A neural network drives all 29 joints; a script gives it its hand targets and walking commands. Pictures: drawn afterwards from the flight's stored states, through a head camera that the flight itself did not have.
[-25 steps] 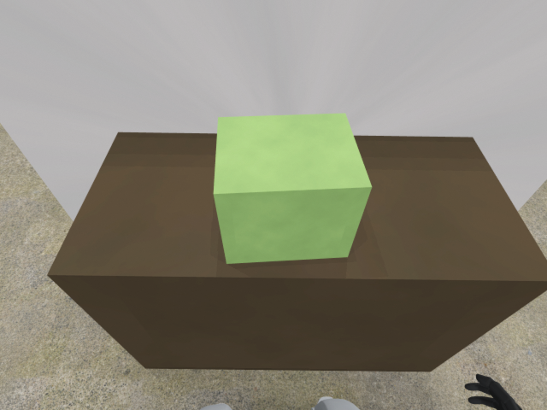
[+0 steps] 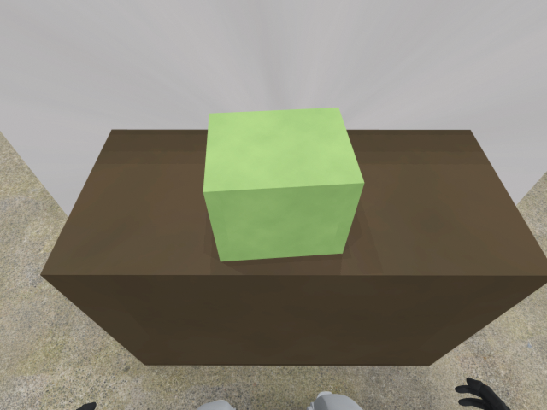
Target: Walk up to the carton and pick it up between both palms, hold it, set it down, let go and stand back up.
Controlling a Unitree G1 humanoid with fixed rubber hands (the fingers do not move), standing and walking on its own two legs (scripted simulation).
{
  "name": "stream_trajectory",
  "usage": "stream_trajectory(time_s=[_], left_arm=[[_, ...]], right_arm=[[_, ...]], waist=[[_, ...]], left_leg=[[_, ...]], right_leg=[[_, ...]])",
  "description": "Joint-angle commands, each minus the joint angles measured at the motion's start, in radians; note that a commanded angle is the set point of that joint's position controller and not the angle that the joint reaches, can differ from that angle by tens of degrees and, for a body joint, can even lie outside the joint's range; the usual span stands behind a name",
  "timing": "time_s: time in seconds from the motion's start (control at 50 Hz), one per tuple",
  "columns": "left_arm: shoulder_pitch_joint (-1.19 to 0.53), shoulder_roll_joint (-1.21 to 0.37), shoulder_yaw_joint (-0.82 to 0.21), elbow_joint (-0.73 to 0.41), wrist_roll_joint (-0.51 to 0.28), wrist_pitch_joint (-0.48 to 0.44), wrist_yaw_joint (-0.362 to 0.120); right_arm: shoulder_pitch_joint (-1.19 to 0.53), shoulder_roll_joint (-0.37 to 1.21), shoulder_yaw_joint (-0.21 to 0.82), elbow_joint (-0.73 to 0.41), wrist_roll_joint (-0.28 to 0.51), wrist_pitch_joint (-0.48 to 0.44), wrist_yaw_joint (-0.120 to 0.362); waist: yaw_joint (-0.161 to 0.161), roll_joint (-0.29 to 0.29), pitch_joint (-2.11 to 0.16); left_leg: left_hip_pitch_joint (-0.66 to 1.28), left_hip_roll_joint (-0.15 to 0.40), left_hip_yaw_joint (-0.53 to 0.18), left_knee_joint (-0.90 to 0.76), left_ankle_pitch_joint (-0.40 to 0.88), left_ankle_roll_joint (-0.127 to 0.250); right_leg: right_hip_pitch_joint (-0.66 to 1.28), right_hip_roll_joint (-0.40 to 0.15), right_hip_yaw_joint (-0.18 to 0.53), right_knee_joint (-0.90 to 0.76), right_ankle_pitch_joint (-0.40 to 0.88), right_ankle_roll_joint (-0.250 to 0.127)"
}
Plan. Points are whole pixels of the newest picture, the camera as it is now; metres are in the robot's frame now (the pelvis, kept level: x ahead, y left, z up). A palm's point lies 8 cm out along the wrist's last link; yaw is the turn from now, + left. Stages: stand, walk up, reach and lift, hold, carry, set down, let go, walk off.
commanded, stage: reach and lift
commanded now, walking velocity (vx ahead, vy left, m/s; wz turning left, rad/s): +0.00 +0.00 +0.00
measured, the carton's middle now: (278, 186) +0.50 +0.01 +0.01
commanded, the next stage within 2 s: none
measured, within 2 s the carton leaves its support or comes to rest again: neither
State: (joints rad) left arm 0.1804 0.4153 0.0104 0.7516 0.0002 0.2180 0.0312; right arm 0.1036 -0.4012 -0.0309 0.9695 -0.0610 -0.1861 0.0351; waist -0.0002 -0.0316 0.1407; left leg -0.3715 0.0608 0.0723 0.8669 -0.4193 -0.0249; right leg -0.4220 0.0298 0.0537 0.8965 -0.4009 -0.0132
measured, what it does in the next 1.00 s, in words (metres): stands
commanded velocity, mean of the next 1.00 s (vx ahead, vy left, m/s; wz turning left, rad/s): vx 0.00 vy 0.00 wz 0.00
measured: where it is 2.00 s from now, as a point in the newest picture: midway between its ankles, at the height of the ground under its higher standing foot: outside the picture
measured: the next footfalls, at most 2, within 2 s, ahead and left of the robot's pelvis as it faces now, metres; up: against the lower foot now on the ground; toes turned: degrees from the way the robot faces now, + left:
none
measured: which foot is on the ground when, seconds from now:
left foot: down 0.00-1.00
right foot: down 0.00-1.00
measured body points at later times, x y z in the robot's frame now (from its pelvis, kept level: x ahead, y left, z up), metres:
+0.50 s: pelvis -0.01 +0.00 +0.01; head +0.02 +0.00 +0.46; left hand +0.18 +0.26 -0.07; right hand +0.14 -0.28 -0.08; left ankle +0.03 +0.14 -0.69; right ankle +0.05 -0.11 -0.69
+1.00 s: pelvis -0.03 +0.01 +0.02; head -0.03 +0.02 +0.47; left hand +0.18 +0.25 -0.02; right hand +0.17 -0.24 -0.02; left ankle +0.03 +0.14 -0.69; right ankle +0.05 -0.11 -0.69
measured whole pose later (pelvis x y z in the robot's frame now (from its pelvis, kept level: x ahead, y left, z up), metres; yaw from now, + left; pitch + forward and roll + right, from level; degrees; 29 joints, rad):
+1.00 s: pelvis -0.03 +0.01 +0.02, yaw +1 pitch -6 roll +0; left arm 0.14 0.22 0.01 0.34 -0.02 0.17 0.11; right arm 0.20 -0.29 -0.05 0.54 0.01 -0.18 0.11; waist 0.00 -0.01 0.09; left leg -0.30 0.04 0.07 0.69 -0.29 0.01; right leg -0.33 0.02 0.05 0.69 -0.26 0.00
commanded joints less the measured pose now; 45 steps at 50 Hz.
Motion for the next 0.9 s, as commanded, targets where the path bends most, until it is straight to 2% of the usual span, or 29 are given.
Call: stream_trajectory(time_s=[0.0, 0.02, 0.04, 0.1, 0.12, 0.14, 0.16, 0.18, 0.24, 0.32, 0.36, 0.4, 0.42, 0.46, 0.48, 0.52, 0.58, 0.6, 0.64, 0.66, 0.68, 0.7, 0.72, 0.74, 0.78, 0.8, 0.84, 0.86, 0.88], left_arm=[[-0.293, 0.098, 0.074, -0.275, 0.104, 0.165, 0.021], [-0.289, 0.101, 0.068, -0.316, 0.097, 0.173, 0.021], [-0.266, 0.089, 0.086, -0.308, 0.098, 0.180, 0.016], [-0.193, 0.089, 0.112, -0.316, 0.107, 0.179, 0.007], [-0.152, 0.073, 0.129, -0.269, 0.119, 0.179, 0.002], [-0.150, 0.076, 0.138, -0.288, 0.130, 0.184, 0.007], [-0.117, 0.057, 0.137, -0.327, 0.114, 0.165, 0.008], [-0.125, 0.064, 0.140, -0.340, 0.087, 0.161, 0.007], [-0.087, 0.031, 0.141, -0.383, 0.089, 0.146, 0.015], [-0.046, -0.009, 0.131, -0.411, 0.054, 0.096, 0.015], [-0.053, -0.005, 0.125, -0.434, 0.035, 0.070, 0.020], [-0.072, 0.007, 0.123, -0.460, 0.020, 0.044, 0.023], [-0.055, 0.009, 0.133, -0.461, 0.029, 0.038, 0.027], [-0.065, -0.023, 0.111, -0.493, -0.006, 0.017, 0.034], [-0.070, -0.008, 0.113, -0.475, -0.016, 0.008, 0.031], [-0.082, -0.019, 0.096, -0.489, -0.049, -0.008, 0.034], [-0.075, -0.044, 0.074, -0.563, -0.067, -0.035, 0.049], [-0.081, -0.037, 0.087, -0.539, -0.061, -0.032, 0.044], [-0.086, -0.042, 0.076, -0.534, -0.073, -0.012, 0.042], [-0.092, -0.007, 0.125, -0.534, -0.074, -0.007, 0.032], [-0.117, -0.004, 0.095, -0.582, -0.101, -0.018, 0.042], [-0.136, -0.010, 0.078, -0.596, -0.090, -0.020, 0.052], [-0.119, -0.040, 0.070, -0.618, -0.096, -0.019, 0.054], [-0.113, -0.042, 0.068, -0.644, -0.106, -0.020, 0.065], [-0.123, -0.080, 0.035, -0.640, -0.118, -0.030, 0.070], [-0.102, -0.104, 0.012, -0.665, -0.114, -0.043, 0.079], [-0.104, -0.163, -0.046, -0.637, -0.081, -0.052, 0.101], [-0.075, -0.182, -0.039, -0.581, -0.043, -0.070, 0.104], [-0.081, -0.189, -0.020, -0.555, -0.037, -0.083, 0.100]], right_arm=[[-0.081, -0.163, -0.210, 0.032, -0.086, -0.105, 0.021], [-0.072, -0.166, -0.225, -0.022, -0.061, -0.107, 0.020], [-0.061, -0.154, -0.214, -0.032, -0.061, -0.099, 0.017], [-0.046, -0.184, -0.212, -0.166, -0.037, -0.101, 0.004], [-0.012, -0.179, -0.191, -0.184, -0.017, -0.093, 0.002], [-0.011, -0.172, -0.174, -0.205, -0.011, -0.092, -0.004], [0.017, -0.160, -0.164, -0.216, -0.003, -0.102, 0.000], [0.001, -0.161, -0.165, -0.286, 0.020, -0.112, -0.003], [0.067, -0.113, -0.122, -0.266, 0.053, -0.102, 0.000], [0.091, -0.098, -0.122, -0.331, 0.062, -0.122, 0.002], [0.083, -0.078, -0.122, -0.352, 0.071, -0.124, 0.007], [0.099, -0.075, -0.148, -0.404, 0.047, -0.141, 0.002], [0.093, -0.075, -0.131, -0.403, 0.051, -0.135, 0.005], [0.095, -0.054, -0.116, -0.418, 0.071, -0.133, 0.021], [0.091, -0.036, -0.116, -0.445, 0.066, -0.126, 0.015], [0.068, -0.042, -0.124, -0.518, 0.071, -0.129, 0.013], [0.083, -0.028, -0.135, -0.532, 0.088, -0.114, 0.025], [0.091, -0.012, -0.109, -0.563, 0.107, -0.105, 0.022], [0.093, -0.005, -0.098, -0.577, 0.113, -0.075, 0.016], [0.090, -0.001, -0.084, -0.635, 0.124, -0.066, 0.002], [0.086, -0.010, -0.097, -0.682, 0.136, -0.063, 0.002], [0.073, -0.008, -0.111, -0.707, 0.131, -0.058, 0.003], [0.093, -0.007, -0.118, -0.706, 0.139, -0.055, 0.006], [0.078, -0.019, -0.133, -0.692, 0.142, -0.037, 0.013], [0.028, -0.038, -0.148, -0.750, 0.145, -0.026, 0.027], [0.042, -0.050, -0.163, -0.715, 0.146, -0.026, 0.033], [0.008, -0.107, -0.200, -0.634, 0.149, -0.015, 0.065], [-0.010, -0.158, -0.211, -0.668, 0.143, -0.027, 0.067], [-0.030, -0.176, -0.201, -0.652, 0.158, -0.036, 0.072]], waist=[[-0.052, 0.030, -0.101], [-0.042, 0.056, -0.138], [-0.041, -0.004, -0.154], [-0.010, -0.035, -0.183], [0.002, -0.085, -0.187], [0.028, -0.036, -0.202], [0.022, -0.036, -0.243], [0.014, -0.076, -0.256], [0.029, -0.048, -0.269], [0.024, -0.075, -0.325], [0.034, -0.051, -0.342], [0.025, -0.090, -0.307], [0.038, -0.055, -0.292], [0.030, -0.054, -0.303], [0.043, -0.071, -0.274], [0.032, -0.113, -0.327], [0.019, -0.072, -0.319], [0.029, -0.099, -0.304], [0.022, -0.111, -0.252], [0.036, -0.165, -0.258], [0.034, -0.147, -0.292], [0.030, -0.116, -0.276], [0.012, -0.126, -0.288], [0.015, -0.092, -0.268], [0.008, -0.092, -0.277], [0.000, -0.037, -0.326], [-0.019, 0.198, -0.292], [0.000, 0.280, -0.321], [-0.001, 0.283, -0.338]], left_leg=[[-0.026, -0.017, 0.017, -0.133, -0.037, 0.037], [0.002, -0.019, 0.021, -0.155, -0.019, 0.024], [0.039, -0.020, 0.023, -0.159, 0.002, 0.035], [0.065, -0.047, 0.028, -0.192, 0.074, 0.045], [0.078, -0.047, 0.004, -0.206, 0.083, 0.051], [0.069, -0.069, 0.017, -0.230, 0.126, 0.048], [0.139, -0.064, 0.007, -0.231, 0.156, 0.038], [0.131, -0.074, -0.002, -0.251, 0.177, 0.037], [0.154, -0.091, -0.006, -0.271, 0.247, 0.034], [0.214, -0.081, -0.018, -0.293, 0.278, 0.030], [0.225, -0.086, -0.012, -0.314, 0.278, 0.026], [0.210, -0.082, -0.010, -0.327, 0.224, 0.036], [0.188, -0.080, 0.007, -0.346, 0.203, 0.032], [0.186, -0.070, 0.004, -0.371, 0.169, 0.040], [0.169, -0.075, 0.019, -0.376, 0.110, 0.041], [0.187, -0.081, 0.020, -0.388, 0.112, 0.054], [0.275, -0.076, 0.011, -0.385, 0.071, 0.043], [0.361, -0.103, 0.005, -0.345, 0.074, 0.042], [0.423, -0.127, 0.013, -0.338, 0.071, 0.036], [0.531, -0.141, 0.002, -0.270, 0.115, 0.035], [0.663, -0.142, -0.016, -0.253, 0.153, 0.031], [0.654, -0.142, -0.022, -0.271, 0.120, 0.025], [0.700, -0.132, -0.034, -0.262, 0.130, 0.027], [0.656, -0.122, -0.034, -0.308, 0.091, 0.020], [0.553, -0.079, -0.069, -0.364, -0.030, 0.033], [0.511, -0.034, -0.105, -0.399, -0.099, 0.037], [0.013, 0.075, -0.131, -0.645, -0.398, 0.082], [-0.242, 0.136, -0.148, -0.730, -0.500, 0.119], [-0.339, 0.143, -0.132, -0.736, -0.437, 0.125]], right_leg=[[-0.063, -0.022, -0.125, -0.140, 0.011, -0.057], [-0.029, -0.024, -0.132, -0.148, 0.050, -0.059], [-0.018, -0.019, -0.121, -0.167, 0.096, -0.053], [0.065, -0.009, -0.112, -0.215, 0.206, -0.032], [0.106, -0.015, -0.087, -0.255, 0.202, -0.033], [0.136, -0.016, -0.078, -0.270, 0.236, -0.033], [0.157, -0.013, -0.086, -0.291, 0.282, -0.030], [0.187, -0.016, -0.078, -0.307, 0.317, -0.016], [0.220, -0.010, -0.067, -0.322, 0.413, -0.007], [0.230, -0.004, -0.070, -0.344, 0.442, -0.005], [0.237, -0.006, -0.076, -0.359, 0.424, 0.003], [0.213, -0.008, -0.072, -0.369, 0.344, 0.000], [0.220, -0.007, -0.057, -0.384, 0.320, -0.002], [0.230, -0.005, -0.048, -0.408, 0.240, -0.016], [0.222, -0.013, -0.033, -0.415, 0.154, -0.008], [0.234, -0.014, -0.031, -0.431, 0.139, -0.015], [0.121, -0.036, -0.045, -0.463, 0.038, -0.040], [0.006, -0.081, -0.013, -0.508, -0.052, -0.072], [-0.067, -0.101, 0.002, -0.559, -0.139, -0.078], [-0.172, -0.153, 0.048, -0.606, -0.240, -0.098], [-0.295, -0.165, 0.031, -0.613, -0.216, -0.120], [-0.302, -0.159, 0.026, -0.627, -0.236, -0.129], [-0.336, -0.157, 0.000, -0.624, -0.214, -0.128], [-0.284, -0.137, -0.016, -0.613, -0.181, -0.117], [-0.206, -0.100, -0.042, -0.559, -0.163, -0.103], [-0.117, -0.070, -0.070, -0.514, -0.081, -0.088], [0.356, 0.080, -0.142, -0.329, 0.145, -0.006], [0.614, 0.145, -0.162, -0.223, 0.282, 0.023], [0.743, 0.140, -0.148, -0.213, 0.345, 0.037]])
